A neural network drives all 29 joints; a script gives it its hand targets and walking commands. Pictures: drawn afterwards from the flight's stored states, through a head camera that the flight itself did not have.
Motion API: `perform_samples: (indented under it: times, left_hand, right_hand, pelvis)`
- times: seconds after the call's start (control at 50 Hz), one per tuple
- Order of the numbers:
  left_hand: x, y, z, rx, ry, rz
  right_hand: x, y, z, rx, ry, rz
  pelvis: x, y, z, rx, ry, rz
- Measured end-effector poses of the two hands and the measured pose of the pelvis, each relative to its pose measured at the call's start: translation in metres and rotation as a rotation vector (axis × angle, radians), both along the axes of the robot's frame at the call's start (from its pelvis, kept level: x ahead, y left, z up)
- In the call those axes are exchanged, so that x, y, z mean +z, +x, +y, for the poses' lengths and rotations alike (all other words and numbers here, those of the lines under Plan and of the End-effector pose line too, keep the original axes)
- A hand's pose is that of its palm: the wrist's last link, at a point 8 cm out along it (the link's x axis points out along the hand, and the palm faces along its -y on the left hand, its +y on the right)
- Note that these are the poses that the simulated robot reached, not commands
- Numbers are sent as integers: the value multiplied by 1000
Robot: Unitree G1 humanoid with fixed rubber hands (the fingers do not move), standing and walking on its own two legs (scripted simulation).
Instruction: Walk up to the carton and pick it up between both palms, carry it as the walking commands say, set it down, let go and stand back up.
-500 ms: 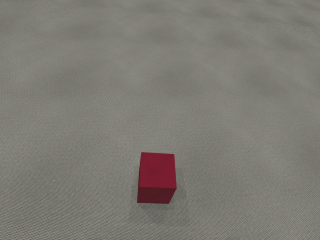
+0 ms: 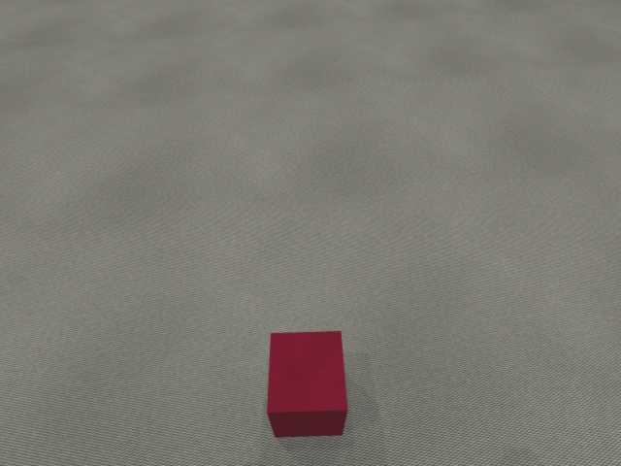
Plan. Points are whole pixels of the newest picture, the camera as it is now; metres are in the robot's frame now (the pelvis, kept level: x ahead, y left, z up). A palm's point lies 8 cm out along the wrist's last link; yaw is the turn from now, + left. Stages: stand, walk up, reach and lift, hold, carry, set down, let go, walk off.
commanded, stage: walk up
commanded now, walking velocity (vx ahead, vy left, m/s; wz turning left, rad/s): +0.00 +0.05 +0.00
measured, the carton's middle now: (307, 385) +0.45 +0.00 -0.65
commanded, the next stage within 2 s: stand in 0.42 s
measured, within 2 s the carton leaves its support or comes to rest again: neither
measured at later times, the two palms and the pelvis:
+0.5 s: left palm out of the picture +0.06 +0.25 -0.16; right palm out of the picture +0.08 -0.22 -0.13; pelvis +0.04 +0.02 +0.00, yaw +0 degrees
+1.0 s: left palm out of the picture +0.03 +0.25 -0.14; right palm out of the picture +0.06 -0.22 -0.14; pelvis +0.04 +0.02 +0.00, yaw +0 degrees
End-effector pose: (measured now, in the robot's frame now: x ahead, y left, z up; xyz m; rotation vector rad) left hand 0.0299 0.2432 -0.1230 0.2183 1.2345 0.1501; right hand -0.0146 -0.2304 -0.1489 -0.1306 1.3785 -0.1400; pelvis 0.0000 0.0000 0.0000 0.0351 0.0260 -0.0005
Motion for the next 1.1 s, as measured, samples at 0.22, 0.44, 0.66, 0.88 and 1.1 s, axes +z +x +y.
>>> perform_samples:
  times: [0.22,0.44,0.66,0.88,1.1]
  left_hand:
    - [-9,-24,19,47,8,159]
    - [-33,26,11,19,-90,108]
    - [-19,11,11,33,-23,127]
    - [-14,2,15,41,0,145]
    - [-24,5,9,37,-39,138]
  right_hand:
    - [3,122,16,44,-17,-177]
    - [22,99,12,27,-106,-78]
    - [5,85,9,13,-38,-62]
    - [0,82,13,9,-17,-54]
    - [8,74,7,2,-55,-32]
  pelvis:
    - [-5,32,17,-2,-35,-12]
    - [-3,43,28,-6,-42,2]
    - [-3,40,15,-6,-25,-5]
    - [-3,40,15,-6,-25,-7]
    - [-3,38,16,-6,-27,-7]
